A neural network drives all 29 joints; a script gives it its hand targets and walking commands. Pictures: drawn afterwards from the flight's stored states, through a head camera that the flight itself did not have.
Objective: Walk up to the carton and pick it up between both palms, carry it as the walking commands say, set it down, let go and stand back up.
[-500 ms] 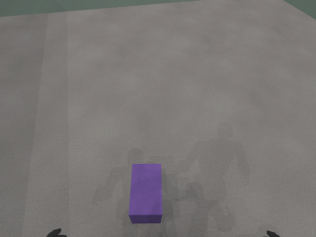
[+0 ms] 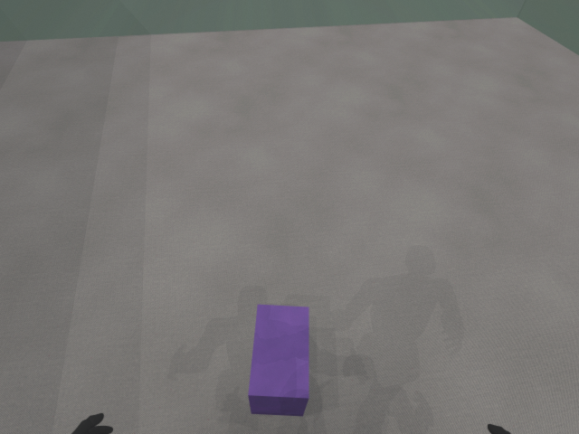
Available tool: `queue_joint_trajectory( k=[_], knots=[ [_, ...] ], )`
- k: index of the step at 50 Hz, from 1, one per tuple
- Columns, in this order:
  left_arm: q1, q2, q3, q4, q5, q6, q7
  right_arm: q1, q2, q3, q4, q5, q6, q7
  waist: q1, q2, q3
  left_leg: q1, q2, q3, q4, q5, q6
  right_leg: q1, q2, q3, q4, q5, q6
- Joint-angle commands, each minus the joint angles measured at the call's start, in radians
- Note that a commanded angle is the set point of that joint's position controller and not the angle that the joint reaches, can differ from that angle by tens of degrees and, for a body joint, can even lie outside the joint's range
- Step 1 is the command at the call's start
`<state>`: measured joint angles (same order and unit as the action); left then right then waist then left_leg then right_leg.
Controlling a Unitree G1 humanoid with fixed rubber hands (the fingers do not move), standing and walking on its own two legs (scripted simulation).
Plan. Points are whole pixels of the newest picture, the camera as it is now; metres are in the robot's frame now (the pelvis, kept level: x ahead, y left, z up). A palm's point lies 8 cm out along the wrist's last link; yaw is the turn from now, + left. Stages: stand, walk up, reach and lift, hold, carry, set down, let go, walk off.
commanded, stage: walk up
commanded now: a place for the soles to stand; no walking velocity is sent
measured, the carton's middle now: (280, 360) +0.44 +0.02 -0.66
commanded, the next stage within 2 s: none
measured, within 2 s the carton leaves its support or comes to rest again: neither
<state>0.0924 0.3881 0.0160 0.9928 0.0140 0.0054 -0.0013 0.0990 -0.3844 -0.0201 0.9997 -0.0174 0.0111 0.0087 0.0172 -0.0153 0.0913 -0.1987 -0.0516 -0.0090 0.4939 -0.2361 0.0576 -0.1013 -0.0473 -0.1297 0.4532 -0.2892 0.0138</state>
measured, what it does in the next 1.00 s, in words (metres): stands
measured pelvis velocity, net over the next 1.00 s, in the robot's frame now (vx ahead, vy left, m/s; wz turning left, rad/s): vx -0.01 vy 0.04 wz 0.01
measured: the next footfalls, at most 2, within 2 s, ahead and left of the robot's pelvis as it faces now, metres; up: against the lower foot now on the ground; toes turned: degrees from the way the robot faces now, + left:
left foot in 1.24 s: +0.02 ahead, +0.21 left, +0.00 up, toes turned -5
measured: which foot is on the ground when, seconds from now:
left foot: down 0.00-1.00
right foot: down 0.00-1.00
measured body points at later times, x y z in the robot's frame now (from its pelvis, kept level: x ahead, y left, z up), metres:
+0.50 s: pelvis +0.00 +0.01 +0.01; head +0.01 +0.01 +0.46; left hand +0.07 +0.33 -0.12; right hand +0.11 -0.30 -0.11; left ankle +0.02 +0.08 -0.74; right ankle -0.03 -0.12 -0.74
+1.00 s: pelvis -0.01 +0.04 -0.01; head +0.05 +0.03 +0.44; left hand +0.09 +0.37 -0.12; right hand +0.10 -0.29 -0.12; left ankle +0.02 +0.13 -0.74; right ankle -0.02 -0.08 -0.73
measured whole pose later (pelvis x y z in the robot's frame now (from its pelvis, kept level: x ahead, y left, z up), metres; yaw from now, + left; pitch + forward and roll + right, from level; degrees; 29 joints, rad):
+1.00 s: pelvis -0.01 +0.04 -0.01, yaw +1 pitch -2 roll +0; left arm 0.12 0.42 0.03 0.95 -0.01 -0.01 0.05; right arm 0.11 -0.43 -0.07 0.90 -0.03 0.06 0.04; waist -0.01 0.01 0.15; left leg -0.28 -0.05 0.02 0.59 -0.28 0.05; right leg -0.28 -0.02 -0.02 0.71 -0.48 -0.02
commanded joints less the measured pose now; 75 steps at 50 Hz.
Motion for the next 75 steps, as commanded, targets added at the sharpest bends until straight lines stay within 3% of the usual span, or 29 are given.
queue_joint_trajectory(
  k=[1, 5, 9, 12, 14, 22, 23, 31, 35, 37, 39, 41, 42, 44, 49, 51, 52, 53, 54, 58, 59, 61, 62, 63, 65, 68, 71, 74, 75],
  knots=[
    [-0.038, 0.188, 0.043, -0.049, -0.01, -0.016, -0.001, -0.079, -0.204, -0.051, -0.06, -0.005, -0.029, -0.005, 0.012, 0.062, -0.119, -0.045, 0.162, -0.237, -0.189, 0.029, 0.024, 0.047, -0.051, 0.123, -0.054, -0.042, -0.043],
    [-0.011, 0.186, 0.046, -0.028, -0.004, -0.016, 0.001, -0.07, -0.206, -0.047, -0.062, -0.009, -0.026, -0.011, 0.002, 0.115, -0.08, -0.065, 0.191, -0.292, -0.269, -0.145, 0.027, 0.022, -0.034, 0.132, -0.061, -0.062, -0.053],
    [-0.015, 0.217, 0.049, -0.013, 0.01, -0.034, 0.007, -0.044, -0.181, -0.038, -0.04, -0.001, -0.034, -0.007, -0.007, -0.006, -0.108, -0.012, 0.148, -0.182, -0.187, 0.074, -0.015, 0.029, -0.092, 0.171, -0.139, -0.023, -0.066],
    [-0.019, 0.206, 0.03, -0.005, -0.001, -0.038, 0.006, -0.05, -0.196, -0.038, -0.04, 0.005, -0.035, -0.007, -0.009, 0.088, -0.126, 0.005, 0.151, -0.184, -0.162, 0.151, -0.008, 0.028, -0.087, 0.161, -0.158, 0.073, -0.039],
    [0.003, 0.218, 0.043, 0.013, -0.003, -0.042, 0.007, -0.058, -0.183, -0.032, -0.021, 0.013, -0.034, -0.013, -0.002, 0.01, -0.061, 0.014, 0.148, -0.179, -0.179, 0.137, -0.03, -0.005, -0.088, 0.165, -0.168, 0.064, -0.054],
    [0.02, 0.196, 0.036, 0.02, -0.009, -0.031, 0.002, -0.079, -0.214, -0.034, -0.04, 0.003, -0.036, -0.006, 0.009, 0.075, -0.13, 0.004, 0.167, -0.212, -0.197, 0.067, 0.0, 0.02, -0.078, 0.147, -0.126, 0.03, -0.048],
    [-0.019, 0.185, 0.038, 0.022, 0.002, -0.033, 0.003, -0.065, -0.187, -0.033, -0.027, 0.0, -0.032, -0.002, -0.006, -0.021, -0.112, -0.006, 0.16, -0.209, -0.206, 0.038, -0.009, 0.021, -0.078, 0.133, -0.134, 0.016, -0.055],
    [0.066, 0.269, 0.063, 0.021, -0.014, -0.047, 0.04, -0.079, -0.213, -0.057, -0.055, -0.016, -0.002, 0.008, 0.008, 0.055, -0.13, 0.005, 0.115, -0.104, -0.048, 0.372, -0.005, 0.066, -0.137, 0.163, -0.092, 0.336, -0.069],
    [0.008, 0.324, 0.083, -0.013, 0.008, -0.041, 0.054, -0.017, -0.192, -0.069, -0.097, -0.014, 0.026, 0.033, -0.006, -0.145, -0.13, -0.106, 0.055, -0.051, 0.18, 0.023, -0.011, 0.109, -0.319, 0.291, -0.091, 0.469, -0.202],
    [-0.01, 0.339, 0.081, -0.049, 0.021, -0.049, 0.061, -0.022, -0.185, -0.079, -0.132, -0.027, 0.042, 0.041, -0.032, -0.124, -0.068, -0.136, 0.075, -0.057, 0.236, -0.228, -0.02, 0.037, -0.376, 0.301, -0.063, 0.551, -0.245],
    [-0.04, 0.315, 0.081, -0.073, 0.01, -0.047, 0.065, 0.027, -0.201, -0.086, -0.117, -0.029, 0.039, 0.049, -0.067, -0.103, -0.075, -0.079, 0.099, -0.046, 0.102, -0.168, -0.015, -0.008, -0.328, 0.232, 0.001, 0.525, -0.21],
    [-0.038, 0.23, 0.061, -0.088, -0.013, -0.04, 0.059, 0.015, -0.225, -0.102, -0.104, -0.041, 0.021, 0.047, -0.058, 0.114, -0.069, 0.019, 0.181, -0.156, -0.092, 0.468, 0.07, -0.103, -0.069, 0.055, 0.264, 0.304, -0.048],
    [0.014, 0.219, 0.06, -0.08, -0.02, -0.024, 0.066, 0.007, -0.276, -0.113, -0.137, -0.045, 0.028, 0.049, -0.062, 0.275, -0.057, 0.096, 0.248, -0.265, -0.087, 0.678, 0.156, -0.26, 0.052, 0.077, 0.369, -0.162, -0.03],
    [0.052, 0.227, 0.065, -0.102, -0.02, -0.012, 0.057, 0.005, -0.261, -0.101, -0.158, -0.017, 0.022, 0.035, -0.038, 0.174, -0.123, 0.005, 0.314, -0.267, -0.104, 0.505, 0.238, -0.187, 0.05, 0.142, 0.469, -0.392, -0.037],
    [0.145, 0.214, 0.056, -0.058, -0.004, -0.037, 0.052, -0.031, -0.196, -0.089, -0.189, 0.014, 0.036, 0.018, 0.021, 0.045, -0.168, 0.023, 0.212, -0.139, 0.074, 0.371, 0.05, -0.082, -0.011, 0.137, 0.038, 0.088, -0.057],
    [0.146, 0.311, 0.087, -0.088, 0.014, -0.051, 0.059, -0.027, -0.183, -0.088, -0.211, 0.015, 0.037, 0.014, 0.009, -0.025, -0.179, -0.117, 0.077, -0.054, 0.217, 0.169, -0.013, 0.013, -0.212, 0.384, -0.022, 0.308, -0.157],
    [0.113, 0.323, 0.083, -0.101, 0.014, -0.051, 0.056, -0.017, -0.168, -0.085, -0.212, 0.018, 0.035, 0.012, -0.02, -0.111, -0.129, -0.183, 0.026, -0.023, 0.294, -0.19, -0.041, 0.025, -0.303, 0.466, -0.036, 0.521, -0.232],
    [0.108, 0.355, 0.084, -0.114, 0.022, -0.05, 0.057, -0.003, -0.198, -0.097, -0.222, 0.01, 0.048, 0.013, 0.005, -0.161, -0.114, -0.177, 0.052, -0.079, 0.431, -0.35, -0.037, -0.054, -0.391, 0.526, -0.051, 0.532, -0.326],
    [0.079, 0.332, 0.091, -0.126, 0.02, -0.053, 0.06, 0.028, -0.192, -0.095, -0.197, 0.005, 0.053, 0.013, -0.012, -0.16, -0.111, -0.159, 0.062, -0.114, 0.502, -0.347, -0.026, -0.089, -0.397, 0.552, -0.051, 0.472, -0.338],
    [-0.002, 0.268, 0.06, -0.162, 0.018, -0.046, 0.048, 0.072, -0.191, -0.1, -0.155, 0.006, 0.019, 0.023, -0.062, -0.216, -0.058, -0.03, 0.064, -0.019, 0.11, -0.121, -0.039, -0.162, -0.175, 0.247, 0.022, 0.307, -0.143],
    [-0.028, 0.252, 0.055, -0.159, 0.008, -0.039, 0.032, 0.119, -0.171, -0.103, -0.116, 0.004, 0.006, 0.012, -0.079, -0.15, -0.07, 0.077, 0.039, 0.02, -0.032, -0.013, -0.041, -0.203, -0.153, 0.214, 0.058, 0.218, -0.105],
    [0.057, 0.15, 0.035, -0.155, -0.006, -0.033, 0.024, 0.095, -0.244, -0.098, -0.12, -0.01, -0.03, 0.002, -0.033, 0.127, -0.168, 0.177, 0.28, -0.334, -0.098, 0.335, 0.05, -0.265, -0.007, 0.136, 0.279, -0.001, -0.026],
    [0.057, 0.167, 0.045, -0.155, -0.015, -0.022, 0.018, -0.006, -0.235, -0.074, -0.157, 0.004, -0.044, -0.001, 0.003, 0.148, -0.143, 0.041, 0.345, -0.382, -0.122, 0.242, 0.114, -0.223, 0.009, 0.193, 0.26, -0.258, -0.034],
    [0.075, 0.221, 0.061, -0.139, -0.013, -0.019, 0.007, -0.056, -0.264, -0.077, -0.161, 0.005, -0.044, 0.0, 0.025, 0.109, -0.117, -0.103, 0.304, -0.273, -0.132, -0.027, 0.102, -0.092, -0.028, 0.163, 0.18, -0.178, -0.035],
    [0.087, 0.212, 0.054, -0.074, -0.006, -0.034, 0.006, -0.101, -0.178, -0.054, -0.118, 0.015, -0.029, -0.002, 0.04, -0.048, -0.074, -0.142, 0.174, -0.117, -0.017, 0.029, -0.01, -0.011, -0.08, 0.221, -0.031, 0.075, -0.059],
    [0.013, 0.24, 0.041, -0.097, -0.012, -0.043, 0.006, 0.02, -0.174, -0.06, -0.079, 0.022, -0.034, -0.006, -0.045, 0.021, -0.139, 0.06, 0.129, -0.074, -0.022, 0.073, -0.027, -0.118, -0.101, 0.27, 0.005, 0.191, -0.083],
    [0.001, 0.191, 0.017, -0.062, -0.023, -0.027, 0.001, -0.052, -0.225, -0.053, -0.054, 0.008, -0.041, -0.009, -0.003, 0.117, -0.054, -0.026, 0.187, -0.142, -0.15, 0.03, -0.012, -0.112, -0.042, 0.195, 0.001, 0.062, -0.046],
    [0.019, 0.189, 0.022, -0.017, -0.015, -0.031, 0.002, -0.072, -0.201, -0.052, -0.048, 0.025, -0.045, -0.01, 0.001, 0.027, -0.112, -0.007, 0.183, -0.132, -0.149, 0.099, -0.005, -0.005, -0.053, 0.21, -0.009, 0.189, -0.066],
    [0.01, 0.201, 0.021, -0.013, -0.024, -0.028, -0.001, -0.07, -0.206, -0.045, -0.047, 0.017, -0.049, -0.008, 0.003, 0.093, -0.087, -0.016, 0.182, -0.122, -0.161, 0.089, -0.011, -0.05, -0.057, 0.216, -0.017, 0.162, -0.056]
  ],
)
